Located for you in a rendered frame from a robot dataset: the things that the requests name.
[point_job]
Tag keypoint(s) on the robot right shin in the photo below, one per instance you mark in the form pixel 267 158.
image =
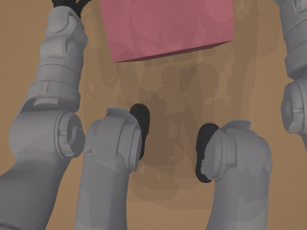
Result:
pixel 241 124

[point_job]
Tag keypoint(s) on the carton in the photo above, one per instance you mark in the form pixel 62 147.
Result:
pixel 138 30

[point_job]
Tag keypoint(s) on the right robot upper arm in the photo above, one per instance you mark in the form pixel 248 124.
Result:
pixel 294 108

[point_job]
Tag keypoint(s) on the robot left thigh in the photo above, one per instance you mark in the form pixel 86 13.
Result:
pixel 102 198

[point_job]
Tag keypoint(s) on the robot left forearm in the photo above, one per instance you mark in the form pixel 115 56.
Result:
pixel 59 70

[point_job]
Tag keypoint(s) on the robot left hand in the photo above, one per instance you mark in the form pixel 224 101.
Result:
pixel 76 7

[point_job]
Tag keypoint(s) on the left robot upper arm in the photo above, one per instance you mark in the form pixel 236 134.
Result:
pixel 43 144

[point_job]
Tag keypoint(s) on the robot right forearm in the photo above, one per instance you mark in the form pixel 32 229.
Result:
pixel 293 17

